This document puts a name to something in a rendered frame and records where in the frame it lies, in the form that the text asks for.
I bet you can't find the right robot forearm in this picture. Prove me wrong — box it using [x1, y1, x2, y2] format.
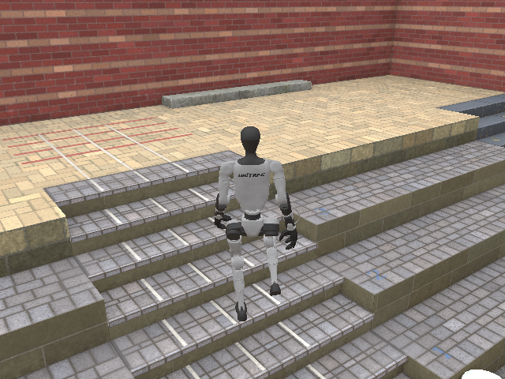
[279, 193, 296, 231]

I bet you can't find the left robot forearm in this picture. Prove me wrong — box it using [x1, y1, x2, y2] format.
[215, 193, 226, 220]

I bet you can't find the left robot shin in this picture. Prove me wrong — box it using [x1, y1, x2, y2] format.
[231, 257, 245, 311]

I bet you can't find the left robot upper arm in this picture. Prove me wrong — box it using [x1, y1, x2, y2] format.
[219, 161, 234, 205]

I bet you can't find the robot right hand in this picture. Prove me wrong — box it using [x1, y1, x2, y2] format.
[279, 228, 297, 250]

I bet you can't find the robot left hand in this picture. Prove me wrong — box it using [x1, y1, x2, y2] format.
[214, 215, 232, 229]

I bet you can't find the right robot upper arm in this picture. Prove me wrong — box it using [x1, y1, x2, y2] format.
[267, 159, 287, 205]

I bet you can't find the right robot foot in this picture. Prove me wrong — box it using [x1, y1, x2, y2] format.
[270, 283, 281, 296]

